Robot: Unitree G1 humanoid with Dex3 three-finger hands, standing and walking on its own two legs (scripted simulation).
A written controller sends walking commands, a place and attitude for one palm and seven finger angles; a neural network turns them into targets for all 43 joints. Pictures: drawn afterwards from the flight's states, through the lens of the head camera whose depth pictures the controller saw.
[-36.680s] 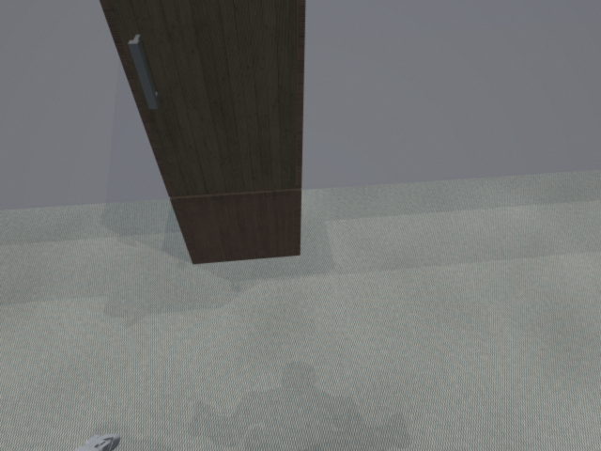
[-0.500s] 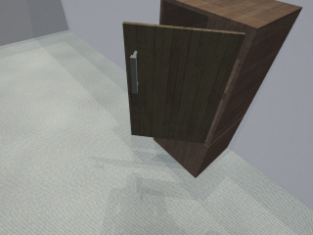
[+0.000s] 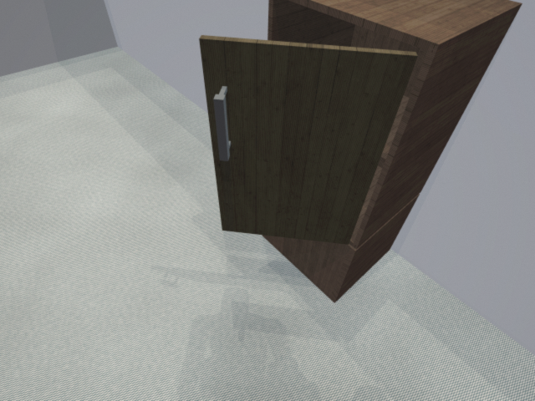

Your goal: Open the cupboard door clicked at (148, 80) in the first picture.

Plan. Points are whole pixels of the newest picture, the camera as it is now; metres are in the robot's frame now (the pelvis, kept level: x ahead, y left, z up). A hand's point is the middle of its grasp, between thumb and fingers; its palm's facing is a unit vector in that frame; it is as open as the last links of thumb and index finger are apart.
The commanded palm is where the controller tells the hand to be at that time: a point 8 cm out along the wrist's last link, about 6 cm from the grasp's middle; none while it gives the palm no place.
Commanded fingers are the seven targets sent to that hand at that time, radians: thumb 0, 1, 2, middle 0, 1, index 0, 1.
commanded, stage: shuffle to correct the standing spot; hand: left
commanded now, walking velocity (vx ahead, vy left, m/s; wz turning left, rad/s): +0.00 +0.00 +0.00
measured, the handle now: (224, 124) +0.65 +0.14 +0.07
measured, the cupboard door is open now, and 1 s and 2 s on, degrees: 41 41 41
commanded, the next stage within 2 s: come to a stop and stand still in 0.30 s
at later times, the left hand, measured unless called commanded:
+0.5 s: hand out of the picture +0.05 +0.14 -0.18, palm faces +0.04 -0.99 -0.14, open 7.4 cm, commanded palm none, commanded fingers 0.00 0.90 0.90 -0.20 -0.30 -0.20 -0.30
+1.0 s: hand out of the picture +0.11 +0.19 -0.17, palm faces -0.03 -0.97 -0.24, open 7.3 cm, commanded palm none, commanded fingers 0.00 0.90 0.90 -0.20 -0.30 -0.20 -0.30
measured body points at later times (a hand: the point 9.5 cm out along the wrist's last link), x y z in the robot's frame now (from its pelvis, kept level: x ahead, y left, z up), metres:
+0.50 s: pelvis +0.07 -0.02 -0.01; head +0.08 -0.01 +0.44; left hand +0.05 +0.19 -0.17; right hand +0.06 -0.24 -0.16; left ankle +0.04 +0.08 -0.74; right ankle +0.05 -0.13 -0.74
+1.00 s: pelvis +0.03 +0.00 -0.01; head +0.03 +0.00 +0.44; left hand +0.11 +0.24 -0.15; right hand +0.09 -0.24 -0.15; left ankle +0.05 +0.09 -0.74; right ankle +0.05 -0.13 -0.74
